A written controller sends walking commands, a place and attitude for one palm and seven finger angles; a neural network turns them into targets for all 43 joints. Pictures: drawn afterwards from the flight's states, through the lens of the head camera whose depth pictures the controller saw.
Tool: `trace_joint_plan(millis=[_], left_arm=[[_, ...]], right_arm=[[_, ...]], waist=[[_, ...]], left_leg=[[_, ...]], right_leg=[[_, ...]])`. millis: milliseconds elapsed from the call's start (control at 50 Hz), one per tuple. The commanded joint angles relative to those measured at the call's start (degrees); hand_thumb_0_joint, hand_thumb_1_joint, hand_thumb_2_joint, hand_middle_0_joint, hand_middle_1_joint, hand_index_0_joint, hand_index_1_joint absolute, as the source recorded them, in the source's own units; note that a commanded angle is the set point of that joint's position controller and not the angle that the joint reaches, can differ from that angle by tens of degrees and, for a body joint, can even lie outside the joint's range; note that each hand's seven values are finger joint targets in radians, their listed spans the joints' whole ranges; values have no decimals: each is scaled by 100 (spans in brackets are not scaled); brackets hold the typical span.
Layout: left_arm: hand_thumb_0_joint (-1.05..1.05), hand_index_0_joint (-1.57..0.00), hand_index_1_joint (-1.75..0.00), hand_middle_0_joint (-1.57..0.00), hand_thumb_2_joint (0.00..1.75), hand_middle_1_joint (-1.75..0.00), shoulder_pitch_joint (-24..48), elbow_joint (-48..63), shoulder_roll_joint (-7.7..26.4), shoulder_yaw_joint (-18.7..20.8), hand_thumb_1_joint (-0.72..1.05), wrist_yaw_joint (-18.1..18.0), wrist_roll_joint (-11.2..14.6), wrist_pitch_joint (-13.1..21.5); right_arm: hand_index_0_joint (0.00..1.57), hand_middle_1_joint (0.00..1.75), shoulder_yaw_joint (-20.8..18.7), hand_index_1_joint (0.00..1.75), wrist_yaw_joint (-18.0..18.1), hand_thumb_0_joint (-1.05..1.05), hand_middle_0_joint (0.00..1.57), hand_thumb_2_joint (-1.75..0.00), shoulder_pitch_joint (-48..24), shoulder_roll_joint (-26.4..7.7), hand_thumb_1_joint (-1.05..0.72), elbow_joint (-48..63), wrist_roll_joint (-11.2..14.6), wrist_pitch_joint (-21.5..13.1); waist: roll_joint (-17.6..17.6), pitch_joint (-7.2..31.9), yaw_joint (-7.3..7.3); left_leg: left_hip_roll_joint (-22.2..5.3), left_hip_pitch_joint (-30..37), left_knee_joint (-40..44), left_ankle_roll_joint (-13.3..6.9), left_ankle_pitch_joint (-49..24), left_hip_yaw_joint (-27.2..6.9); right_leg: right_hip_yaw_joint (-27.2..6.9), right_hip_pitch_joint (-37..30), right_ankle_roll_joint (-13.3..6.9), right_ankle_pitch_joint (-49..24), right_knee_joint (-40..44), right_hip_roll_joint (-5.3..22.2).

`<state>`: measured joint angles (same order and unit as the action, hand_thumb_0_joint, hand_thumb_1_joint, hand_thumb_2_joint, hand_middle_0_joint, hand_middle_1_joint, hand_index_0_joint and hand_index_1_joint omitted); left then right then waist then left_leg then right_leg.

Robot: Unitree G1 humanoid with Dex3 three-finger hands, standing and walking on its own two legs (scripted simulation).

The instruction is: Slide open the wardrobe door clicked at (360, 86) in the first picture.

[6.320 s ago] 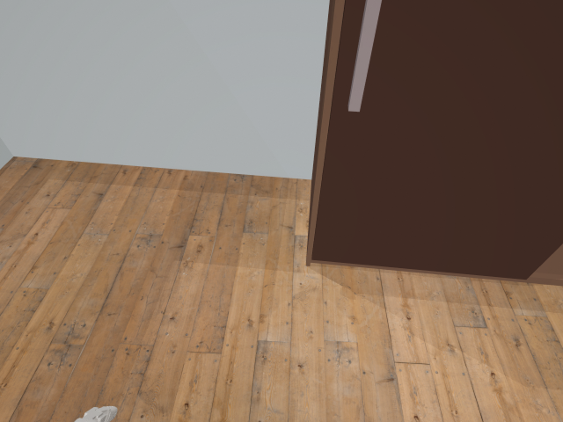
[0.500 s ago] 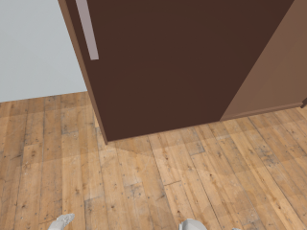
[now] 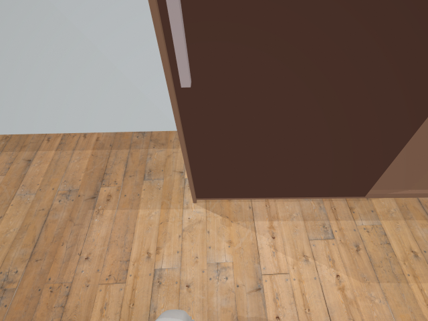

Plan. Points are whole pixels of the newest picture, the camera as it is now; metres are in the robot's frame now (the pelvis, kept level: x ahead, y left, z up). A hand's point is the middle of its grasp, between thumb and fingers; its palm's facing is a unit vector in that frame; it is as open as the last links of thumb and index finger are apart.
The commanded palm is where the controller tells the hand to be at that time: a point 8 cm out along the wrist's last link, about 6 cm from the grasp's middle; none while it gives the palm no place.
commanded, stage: take the last steps up to it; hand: left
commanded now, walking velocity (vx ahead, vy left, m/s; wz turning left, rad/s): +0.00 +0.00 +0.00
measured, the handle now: (178, 25) +0.74 +0.12 +0.19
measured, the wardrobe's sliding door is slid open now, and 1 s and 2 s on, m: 0.00 0.00 0.00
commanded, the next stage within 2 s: come to a stop and stand still in 0.84 s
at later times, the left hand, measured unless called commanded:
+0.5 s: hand out of the picture +0.08 +0.24 -0.18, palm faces +0.07 -0.98 -0.16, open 7.4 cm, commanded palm none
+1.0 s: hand (162, 262) +0.27 +0.15 -0.17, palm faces +0.08 -0.98 -0.20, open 7.2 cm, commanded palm none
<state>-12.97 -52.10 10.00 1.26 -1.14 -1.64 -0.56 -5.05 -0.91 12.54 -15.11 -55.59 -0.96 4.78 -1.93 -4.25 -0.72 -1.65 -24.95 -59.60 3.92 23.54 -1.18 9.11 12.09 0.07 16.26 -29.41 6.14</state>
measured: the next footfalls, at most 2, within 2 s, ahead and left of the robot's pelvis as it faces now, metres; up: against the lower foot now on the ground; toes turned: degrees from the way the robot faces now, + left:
left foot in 0.14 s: +0.02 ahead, +0.14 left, +0.00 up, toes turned +6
right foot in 0.70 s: +0.29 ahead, -0.12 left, +0.00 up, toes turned -7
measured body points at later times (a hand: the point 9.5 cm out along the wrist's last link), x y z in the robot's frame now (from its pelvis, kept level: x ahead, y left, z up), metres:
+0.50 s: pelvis +0.07 +0.05 +0.00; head +0.07 +0.07 +0.45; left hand +0.08 +0.29 -0.16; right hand +0.04 -0.18 -0.14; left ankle -0.02 +0.14 -0.74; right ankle +0.13 -0.10 -0.66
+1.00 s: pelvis +0.23 -0.03 +0.00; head +0.23 -0.03 +0.45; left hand +0.27 +0.20 -0.15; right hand +0.28 -0.26 -0.15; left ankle +0.27 +0.10 -0.69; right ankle +0.25 -0.11 -0.74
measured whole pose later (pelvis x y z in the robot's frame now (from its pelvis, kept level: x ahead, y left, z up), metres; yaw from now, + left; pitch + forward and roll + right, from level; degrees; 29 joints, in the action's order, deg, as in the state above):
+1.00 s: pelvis +0.23 -0.03 +0.00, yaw +3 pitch -1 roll -1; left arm -13.7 -61.3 8.9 1.8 -1.1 -1.3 3.1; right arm -3.3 0.8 14.5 -9.9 -59.4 -1.2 -0.5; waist -2.2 -0.6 -0.9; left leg -6.5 -28.1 -52.4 1.6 17.2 4.0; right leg 10.3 10.7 -3.5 12.2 -23.8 -0.8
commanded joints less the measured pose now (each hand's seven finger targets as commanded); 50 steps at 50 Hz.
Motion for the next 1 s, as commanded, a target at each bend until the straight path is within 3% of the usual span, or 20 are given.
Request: trace_joint_plan(millis=[0, 80, 100, 120, 140, 160, 180, 220, 300, 460, 560, 600, 640, 660, 680, 700, 760, 840, 920, 980], left_arm=[[0, -20, -30, -20, 90, -30, -423, 158, 1338, 392, 90, -86, -38, 109], [0, -20, -30, -20, 90, -30, -361, -86, 1286, 380, 90, -31, 17, 106], [0, -20, -30, -20, 90, -30, -311, -87, 1094, 332, 90, 0, 74, 86], [0, -20, -30, -20, 90, -30, -363, 13, 665, 245, 90, 51, 109, 55], [0, -20, -30, -20, 90, -30, -31, 160, 576, 172, 90, 52, 42, 60], [0, -20, -30, -20, 90, -30, 157, 165, 664, 197, 90, 73, 17, 78], [0, -20, -30, -20, 90, -30, 154, 5, 615, 203, 90, 71, -36, 63], [0, -20, -30, -20, 90, -30, 19, -288, 681, 232, 90, 171, -10, 78], [0, -20, -30, -20, 90, -30, -395, -589, 567, 217, 90, 212, 14, 63], [0, -20, -30, -20, 90, -30, 466, -352, 426, 229, 90, 256, 33, 51], [0, -20, -30, -20, 90, -30, 1051, -178, 263, 189, 90, 295, 78, 131], [0, -20, -30, -20, 90, -30, 775, -245, 258, 211, 90, 292, 85, 177], [0, -20, -30, -20, 90, -30, -296, -601, 434, 271, 90, 260, 64, 282], [0, -20, -30, -20, 90, -30, -1143, -862, 769, 358, 90, 216, 37, 359], [0, -20, -30, -20, 90, -30, -1891, -1065, 1328, 519, 90, 122, -9, 421], [0, -20, -30, -20, 90, -30, -2101, -1128, 1588, 539, 90, 91, 110, 410], [0, -20, -30, -20, 90, -30, -450, -705, 913, 367, 90, 30, 121, 340], [0, -20, -30, -20, 90, -30, -7, -643, 357, 140, 90, -1, 64, 420], [0, -20, -30, -20, 90, -30, -261, -708, 355, 138, 90, -12, 46, 460], [0, -20, -30, -20, 90, -30, -397, -791, 391, 91, 90, -38, 38, 428]], right_arm=[[20, 30, 83, 30, 10, 0, 20, -90, -535, -106, -90, 492, 41, -219], [20, 30, 159, 30, 30, 0, 20, -90, 163, -72, -90, 245, 6, -405], [20, 30, 114, 30, 37, 0, 20, -90, 532, -340, -90, 112, -4, -497], [20, 30, -21, 30, 70, 0, 20, -90, 862, -925, -90, 24, -80, -545], [20, 30, -66, 30, 110, 0, 20, -90, 1142, -1200, -90, -28, -80, -512], [20, 30, -27, 30, 129, 0, 20, -90, 1054, -1132, -90, -21, -82, -495], [20, 30, 59, 30, 202, 0, 20, -90, 952, -790, -90, -98, -90, -569], [20, 30, 203, 30, 240, 0, 20, -90, 601, -422, -90, -26, -60, -630], [20, 30, 228, 30, 274, 0, 20, -90, 826, -287, -90, -161, 10, -775], [20, 30, 193, 30, 355, 0, 20, -90, 1573, -111, -90, -537, -32, -858], [20, 30, 157, 30, 344, 0, 20, -90, 1715, -156, -90, -724, -105, -833], [20, 30, 138, 30, 338, 0, 20, -90, 1585, -250, -90, -735, -109, -821], [20, 30, 129, 30, 324, 0, 20, -90, 1524, -272, -90, -777, -54, -813], [20, 30, 120, 30, 276, 0, 20, -90, 1539, -198, -90, -761, -5, -832], [20, 30, 181, 30, 218, 0, 20, -90, 1725, 158, -90, -662, 67, -858], [20, 30, 211, 30, 247, 0, 20, -90, 1603, 174, -90, -499, 103, -825], [20, 30, 122, 30, 187, 0, 20, -90, 969, 312, -90, -473, 22, -692], [20, 30, 189, 30, 156, 0, 20, -90, 1437, 608, -90, -625, -66, -481], [20, 30, 219, 30, 108, 0, 20, -90, 993, 618, -90, -417, -60, -482], [20, 30, 322, 30, 153, 0, 20, -90, 603, 686, -90, -389, 4, -551]], waist=[[1429, 486, 363], [1285, 805, 46], [478, 926, -134], [-1337, 862, -287], [-1613, 463, -449], [-1016, 90, -421], [-1359, -19, -350], [-830, -480, -160], [-552, -288, 17], [-385, -560, -179], [-675, -680, -313], [-734, -469, -149], [-353, 189, 330], [231, 699, 688], [1685, 1463, 902], [1719, 1725, 819], [389, 213, 333], [724, -17, -205], [791, 69, -106], [614, 211, 43]], left_leg=[[68, 109, 1272, -32, 338, 373], [171, 1619, 3208, -206, -616, 666], [-118, 2422, 3870, -292, -811, 303], [-1502, 3030, 4377, -764, -303, -1646], [-2153, 2765, 4837, -1234, -140, -2436], [-2267, 2304, 4948, -1387, 385, -2314], [-1891, 2224, 5038, -1207, 100, -2078], [-1540, 1783, 5046, -1085, -605, -1361], [-1239, 2089, 4982, -990, -1904, -554], [-1595, 2740, 4869, -1317, -2913, -515], [-1574, 2435, 4594, -1220, -3230, -273], [-1523, 2286, 4286, -1159, -3722, -113], [-1209, 2100, 3007, -916, -4535, 201], [-967, 1267, 1932, -732, -3892, 339], [-153, -49, 130, -473, -1084, 804], [138, -482, -1184, -501, 1145, 327], [-537, -562, -1605, -572, 39, -4], [-599, 1, -554, -351, -595, 236], [-573, -11, 613, -226, -698, 430], [-409, 307, 1804, -132, -741, 483]], right_leg=[[-962, -661, -800, -2765, 736, 1294], [-773, -113, -392, -754, 488, 1042], [-457, 499, -155, 134, -150, 774], [75, 1902, 215, 1386, -1494, -13], [-210, 2486, 216, 1955, -2350, -246], [-548, 2518, 108, 1635, -2745, -29], [-697, 2619, 138, 1306, -2997, -23], [-799, 2401, 127, 512, -3298, 49], [-750, 2349, 254, -203, -3486, -52], [-687, 3107, 306, -362, -2703, 133], [-390, 2256, 101, -190, -1268, 3], [-219, 1512, -24, -133, -796, -214], [20, -78, -147, -650, -82, -555], [-421, -1480, -304, -940, 80, -260], [-2370, -2787, -845, -1417, 420, 1303], [-3476, -2659, -1278, -1909, 1003, 2038], [-2604, -194, -1073, 592, 1766, 1605], [-1046, 870, -736, -516, 1945, 943], [-969, 541, -916, -1272, 1870, 876], [-880, 44, -909, -3117, 1330, 843]])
